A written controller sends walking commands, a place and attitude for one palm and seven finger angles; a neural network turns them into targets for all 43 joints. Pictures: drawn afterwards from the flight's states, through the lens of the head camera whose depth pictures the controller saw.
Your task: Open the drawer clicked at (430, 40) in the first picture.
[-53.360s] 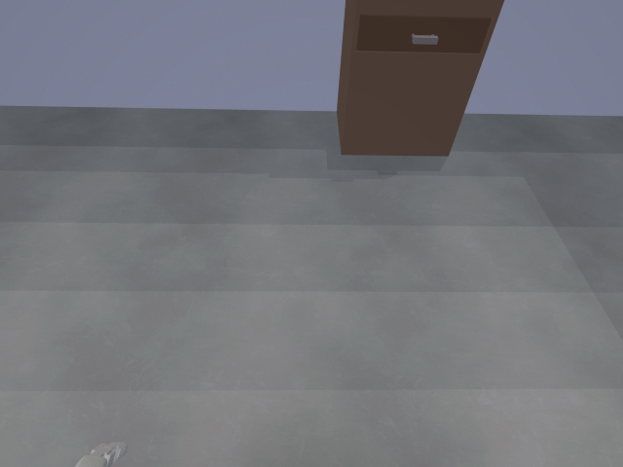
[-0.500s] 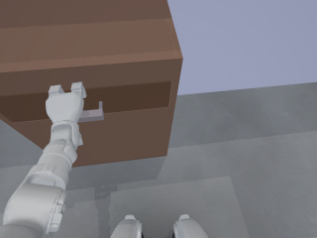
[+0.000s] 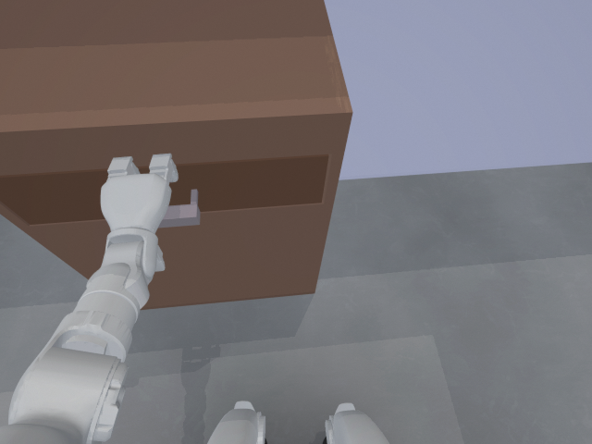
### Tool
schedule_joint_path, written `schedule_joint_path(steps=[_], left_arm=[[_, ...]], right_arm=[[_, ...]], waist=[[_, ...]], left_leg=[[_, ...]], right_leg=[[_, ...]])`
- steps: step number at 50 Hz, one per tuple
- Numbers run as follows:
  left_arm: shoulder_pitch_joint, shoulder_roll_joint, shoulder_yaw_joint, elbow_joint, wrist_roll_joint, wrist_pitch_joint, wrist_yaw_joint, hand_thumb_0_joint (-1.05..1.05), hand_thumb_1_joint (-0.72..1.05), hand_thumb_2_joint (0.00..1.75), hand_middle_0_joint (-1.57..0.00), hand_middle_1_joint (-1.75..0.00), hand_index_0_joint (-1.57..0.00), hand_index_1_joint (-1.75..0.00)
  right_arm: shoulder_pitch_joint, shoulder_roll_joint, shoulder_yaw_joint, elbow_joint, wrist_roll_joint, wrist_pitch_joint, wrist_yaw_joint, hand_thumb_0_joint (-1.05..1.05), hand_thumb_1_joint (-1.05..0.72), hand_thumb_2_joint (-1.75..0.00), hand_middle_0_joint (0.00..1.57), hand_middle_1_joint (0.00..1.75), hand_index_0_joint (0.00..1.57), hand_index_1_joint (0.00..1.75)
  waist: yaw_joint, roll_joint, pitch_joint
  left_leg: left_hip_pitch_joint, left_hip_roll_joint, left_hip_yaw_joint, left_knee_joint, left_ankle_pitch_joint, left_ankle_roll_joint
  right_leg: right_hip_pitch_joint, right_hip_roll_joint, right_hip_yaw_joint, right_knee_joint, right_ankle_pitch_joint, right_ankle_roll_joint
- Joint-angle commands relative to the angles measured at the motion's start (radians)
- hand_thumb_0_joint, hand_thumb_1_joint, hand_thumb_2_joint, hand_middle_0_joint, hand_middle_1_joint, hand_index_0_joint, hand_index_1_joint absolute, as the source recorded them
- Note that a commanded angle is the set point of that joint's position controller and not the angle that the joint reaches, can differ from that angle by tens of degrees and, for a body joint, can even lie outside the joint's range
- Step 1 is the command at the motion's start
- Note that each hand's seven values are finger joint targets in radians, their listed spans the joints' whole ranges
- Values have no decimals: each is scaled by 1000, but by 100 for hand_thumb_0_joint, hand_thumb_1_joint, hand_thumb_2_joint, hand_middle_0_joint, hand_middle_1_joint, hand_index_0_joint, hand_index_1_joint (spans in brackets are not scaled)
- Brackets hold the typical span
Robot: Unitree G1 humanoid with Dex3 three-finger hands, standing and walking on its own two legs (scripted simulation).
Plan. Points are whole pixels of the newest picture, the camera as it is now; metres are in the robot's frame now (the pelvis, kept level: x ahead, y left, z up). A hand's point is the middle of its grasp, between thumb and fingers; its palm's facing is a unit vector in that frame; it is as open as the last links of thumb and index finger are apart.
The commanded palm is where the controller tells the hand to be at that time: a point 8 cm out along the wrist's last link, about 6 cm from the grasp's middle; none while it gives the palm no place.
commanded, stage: move the hooked fingers above the handle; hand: left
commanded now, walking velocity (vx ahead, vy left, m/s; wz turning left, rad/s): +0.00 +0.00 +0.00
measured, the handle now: (168, 206) +0.49 +0.21 -0.07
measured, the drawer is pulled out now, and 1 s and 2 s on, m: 0.00 0.00 0.00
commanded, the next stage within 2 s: none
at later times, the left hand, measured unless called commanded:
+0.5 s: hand (152, 219) +0.44 +0.22 -0.02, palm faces -0.01 -0.01 -1.00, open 13.8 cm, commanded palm +0.42 +0.21 +0.05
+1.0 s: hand (152, 216) +0.44 +0.21 -0.01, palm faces -0.02 -0.01 -1.00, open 13.8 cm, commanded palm +0.42 +0.21 +0.04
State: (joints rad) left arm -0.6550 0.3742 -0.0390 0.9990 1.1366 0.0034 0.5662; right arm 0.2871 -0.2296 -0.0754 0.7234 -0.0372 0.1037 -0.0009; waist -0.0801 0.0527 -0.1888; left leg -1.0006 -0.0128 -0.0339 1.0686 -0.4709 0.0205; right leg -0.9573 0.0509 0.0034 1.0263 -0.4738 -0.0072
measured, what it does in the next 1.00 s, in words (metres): stands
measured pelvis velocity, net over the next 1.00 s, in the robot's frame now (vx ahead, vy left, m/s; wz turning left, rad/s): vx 0.00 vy -0.01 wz -0.01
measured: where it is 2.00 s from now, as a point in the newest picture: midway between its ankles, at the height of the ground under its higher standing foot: outside the picture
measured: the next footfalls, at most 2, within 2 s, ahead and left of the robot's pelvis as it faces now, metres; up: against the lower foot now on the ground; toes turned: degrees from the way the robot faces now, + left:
none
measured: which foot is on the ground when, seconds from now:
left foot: down 0.00-1.00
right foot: down 0.00-1.00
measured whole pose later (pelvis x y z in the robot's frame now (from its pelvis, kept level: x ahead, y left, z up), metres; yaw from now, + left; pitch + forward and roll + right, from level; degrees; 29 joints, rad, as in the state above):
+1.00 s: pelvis +0.00 -0.01 +0.01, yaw -1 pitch +22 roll -1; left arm -0.64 0.39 -0.02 1.04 1.14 -0.03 0.52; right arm 0.30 -0.23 -0.05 0.69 -0.02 0.10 -0.02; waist -0.09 0.04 -0.19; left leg -0.94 -0.01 -0.02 1.01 -0.45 0.02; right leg -0.91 0.06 0.02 0.99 -0.45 -0.01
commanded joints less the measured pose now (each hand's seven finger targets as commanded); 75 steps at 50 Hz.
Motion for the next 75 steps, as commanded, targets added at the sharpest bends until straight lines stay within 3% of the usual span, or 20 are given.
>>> schedule_joint_path(steps=[1, 5, 11, 16, 20, 23, 28, 33, 36, 39, 43, 46, 49, 53, 57, 62, 64, 67, 71, 75], left_arm=[[-477, 125, -30, -161, -26, 78, 18, 0, -50, 30, -30, -120, -30, -120], [-458, 179, 0, -146, -47, 74, -42, 0, -50, 30, -30, -120, -30, -120], [-346, 178, -4, -77, -26, 0, -90, 0, -50, 30, -30, -120, -30, -120], [-302, 252, 73, -109, -8, -47, -55, 0, -50, 30, -30, -120, -30, -120], [-355, 252, 81, -146, 5, -51, -2, 0, -50, 30, -30, -120, -30, -120], [-429, 247, 79, -231, 6, -51, 26, 0, -50, 30, -30, -120, -30, -120], [-445, 203, 39, -248, -15, -15, 19, 0, -50, 30, -30, -120, -30, -120], [-403, 100, -48, -140, -36, 46, -29, 0, -50, 30, -30, -120, -30, -120], [-359, 134, -31, -89, -38, 64, -56, 0, -50, 30, -30, -120, -30, -120], [-328, 214, 37, -90, -35, 27, -72, 0, -50, 30, -30, -120, -30, -120], [-314, 262, 78, -125, -8, -28, -52, 0, -50, 30, -30, -120, -30, -120], [-328, 302, 108, -131, 6, -34, -13, 0, -50, 30, -30, -120, -30, -120], [-389, 275, 83, -136, 12, -28, 12, 0, -50, 30, -30, -120, -30, -120], [-448, 186, 20, -205, -18, -26, 2, 0, -50, 30, -30, -120, -30, -120], [-458, 115, -38, -220, -57, -19, -39, 0, -50, 30, -30, -120, -30, -120], [-423, 175, 13, -163, -27, -8, -33, 0, -50, 30, -30, -120, -30, -120], [-367, 248, 78, -139, -14, 0, -17, 0, -50, 30, -30, -120, -30, -120], [-321, 260, 94, -134, -12, 17, -10, 0, -50, 30, -30, -120, -30, -120], [-319, 228, 59, -145, -7, 15, -10, 0, -50, 30, -30, -120, -30, -120], [-386, 163, -2, -149, -28, -3, -32, 0, -50, 30, -30, -120, -30, -120]], right_arm=[[119, -159, -51, -60, 4, -8, -10, 0, -90, -90, 20, 30, 20, 30], [118, -160, -40, -69, 13, -7, -27, 0, -90, -90, 20, 30, 20, 30], [103, -150, -23, -93, 18, -16, -41, 0, -90, -90, 20, 30, 20, 30], [100, -150, -27, -109, 14, -20, -34, 0, -90, -90, 20, 30, 20, 30], [106, -153, -38, -99, 8, -27, -24, 0, -90, -90, 20, 30, 20, 30], [113, -156, -50, -90, 4, -30, -21, 0, -90, -90, 20, 30, 20, 30], [114, -156, -57, -65, 4, -25, -21, 0, -90, -90, 20, 30, 20, 30], [111, -153, -49, -61, 14, -15, -16, 0, -90, -90, 20, 30, 20, 30], [104, -155, -36, -78, 19, -8, -24, 0, -90, -90, 20, 30, 20, 30], [98, -157, -28, -90, 18, -8, -33, 0, -90, -90, 20, 30, 20, 30], [84, -150, -24, -109, 15, -14, -36, 0, -90, -90, 20, 30, 20, 30], [79, -151, -22, -111, 12, -16, -37, 0, -90, -90, 20, 30, 20, 30], [92, -155, -32, -98, 10, -28, -32, 0, -90, -90, 20, 30, 20, 30], [114, -155, -52, -81, 8, -38, -24, 0, -90, -90, 20, 30, 20, 30], [127, -156, -56, -62, 5, -37, -24, 0, -90, -90, 20, 30, 20, 30], [118, -159, -42, -55, 8, -23, -28, 0, -90, -90, 20, 30, 20, 30], [111, -162, -36, -62, 7, -14, -24, 0, -90, -90, 20, 30, 20, 30], [92, -158, -28, -87, 8, -6, -20, 0, -90, -90, 20, 30, 20, 30], [89, -157, -35, -101, 13, -9, -22, 0, -90, -90, 20, 30, 20, 30], [104, -155, -42, -90, 18, -25, -25, 0, -90, -90, 20, 30, 20, 30]], waist=[[-57, 40, -453], [-45, -7, -442], [-30, -55, -271], [10, -14, -341], [-2, 10, -401], [-15, 41, -508], [-32, 65, -527], [-48, 19, -379], [-36, -30, -316], [-8, -51, -326], [13, -12, -345], [11, -26, -350], [-15, -2, -384], [-39, 45, -511], [-60, 37, -483], [-31, 34, -373], [4, 31, -384], [19, 8, -374], [1, -5, -374], [-42, -36, -363]], left_leg=[[497, 9, 5, -144, 438, 8], [478, 3, 18, -175, 416, 21], [335, -8, 37, -187, 315, 32], [315, -11, 41, -159, 331, 28], [329, -9, 39, -132, 354, 25], [411, -2, 25, -114, 423, 19], [489, 2, 19, -121, 480, 14], [469, 5, 17, -170, 422, 14], [408, -4, 29, -192, 362, 24], [367, -8, 39, -187, 348, 29], [330, -13, 45, -172, 328, 29], [286, -15, 45, -156, 302, 30], [315, -9, 37, -136, 326, 27], [447, -1, 26, -120, 407, 19], [498, 7, 13, -131, 441, 17], [441, 4, 10, -158, 425, 16], [416, 0, 20, -157, 426, 17], [374, -6, 31, -168, 422, 19], [385, -4, 39, -172, 384, 21], [401, 2, 27, -171, 340, 26]], right_leg=[[156, 20, -50, -170, 330, -34], [239, 14, -32, -201, 369, -31], [244, 6, -12, -219, 330, -33], [238, 6, -6, -175, 334, -39], [208, 8, -10, -151, 341, -36], [199, 12, -20, -131, 376, -36], [198, 15, -27, -146, 408, -33], [181, 17, -41, -196, 349, -34], [228, 14, -27, -219, 342, -35], [267, 8, -12, -209, 358, -34], [260, 4, -3, -186, 337, -34], [247, 2, 1, -173, 313, -32], [199, 6, -9, -157, 314, -32], [184, 12, -20, -151, 358, -31], [176, 15, -31, -170, 366, -31], [165, 16, -40, -175, 343, -41], [198, 16, -33, -164, 360, -43], [251, 13, -26, -167, 387, -42], [243, 15, -22, -183, 360, -37], [204, 14, -23, -199, 311, -30]])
